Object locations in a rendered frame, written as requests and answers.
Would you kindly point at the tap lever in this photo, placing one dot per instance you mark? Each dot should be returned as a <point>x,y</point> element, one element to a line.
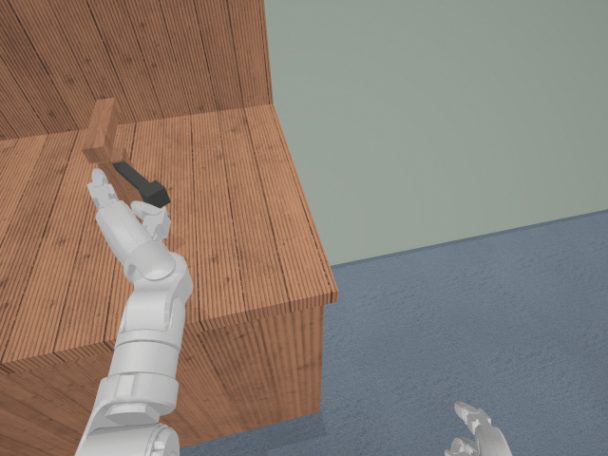
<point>152,192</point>

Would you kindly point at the robot left upper arm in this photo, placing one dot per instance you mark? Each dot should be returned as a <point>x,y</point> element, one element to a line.
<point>137,440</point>

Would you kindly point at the robot right hand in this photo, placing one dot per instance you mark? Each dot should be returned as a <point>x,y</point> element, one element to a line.
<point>489,440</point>

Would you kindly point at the left robot forearm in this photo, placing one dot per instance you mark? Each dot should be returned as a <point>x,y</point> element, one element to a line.
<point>141,384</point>

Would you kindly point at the counter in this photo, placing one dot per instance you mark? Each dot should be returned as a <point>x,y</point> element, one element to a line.
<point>180,90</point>

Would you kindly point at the robot left hand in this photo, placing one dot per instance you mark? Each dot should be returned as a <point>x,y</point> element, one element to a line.
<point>119,225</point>

